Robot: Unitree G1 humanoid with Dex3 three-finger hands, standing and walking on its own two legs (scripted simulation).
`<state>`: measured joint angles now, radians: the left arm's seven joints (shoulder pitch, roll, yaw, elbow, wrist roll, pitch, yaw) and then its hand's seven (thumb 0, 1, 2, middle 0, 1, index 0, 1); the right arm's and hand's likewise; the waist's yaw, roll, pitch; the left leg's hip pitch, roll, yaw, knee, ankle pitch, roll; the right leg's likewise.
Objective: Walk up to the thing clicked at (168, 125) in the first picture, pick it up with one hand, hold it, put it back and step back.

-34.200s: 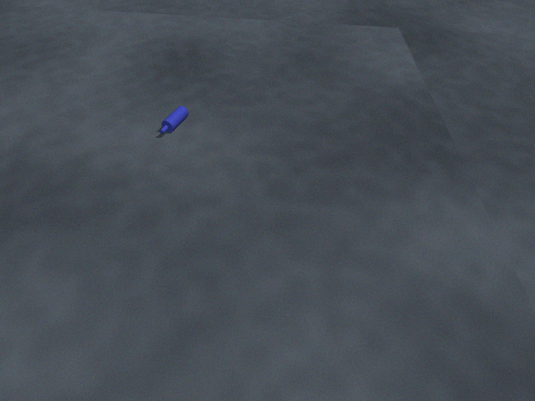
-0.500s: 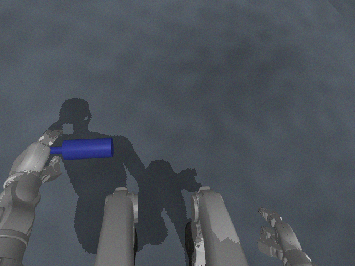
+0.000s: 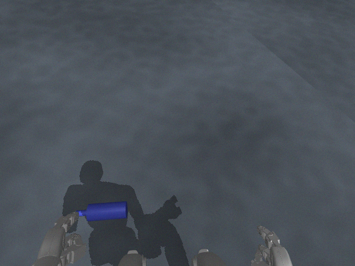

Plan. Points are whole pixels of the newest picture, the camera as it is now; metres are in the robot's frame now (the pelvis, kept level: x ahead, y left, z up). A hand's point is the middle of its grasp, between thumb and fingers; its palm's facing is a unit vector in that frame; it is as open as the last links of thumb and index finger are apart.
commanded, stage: home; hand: left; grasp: from above
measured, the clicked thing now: (101, 211) +0.47 +0.30 -0.63
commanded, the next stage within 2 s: none
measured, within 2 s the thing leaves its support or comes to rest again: neither
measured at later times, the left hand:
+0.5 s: hand (76, 263) +0.17 +0.18 -0.01, palm faces +0.07 -0.98 -0.18, open 7.4 cm
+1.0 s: hand (77, 258) +0.18 +0.18 -0.01, palm faces +0.05 -0.98 -0.19, open 7.4 cm
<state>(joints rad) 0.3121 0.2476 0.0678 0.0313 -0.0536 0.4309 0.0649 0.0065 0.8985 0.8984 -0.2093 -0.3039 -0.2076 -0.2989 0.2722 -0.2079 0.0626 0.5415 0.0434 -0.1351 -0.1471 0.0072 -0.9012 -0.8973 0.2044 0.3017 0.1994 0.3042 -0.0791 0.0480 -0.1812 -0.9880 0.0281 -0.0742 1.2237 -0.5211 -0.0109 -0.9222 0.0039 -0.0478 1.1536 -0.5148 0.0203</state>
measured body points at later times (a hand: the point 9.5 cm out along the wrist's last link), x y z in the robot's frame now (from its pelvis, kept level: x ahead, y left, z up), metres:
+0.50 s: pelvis +0.02 +0.00 +0.04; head +0.03 +0.00 +0.49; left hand +0.17 +0.23 +0.01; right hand +0.19 -0.24 -0.01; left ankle +0.04 +0.12 -0.64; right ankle +0.03 -0.14 -0.64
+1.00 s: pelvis +0.02 +0.00 +0.04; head +0.04 +0.00 +0.49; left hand +0.18 +0.23 +0.01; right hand +0.18 -0.24 -0.03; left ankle +0.04 +0.12 -0.64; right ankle +0.03 -0.14 -0.64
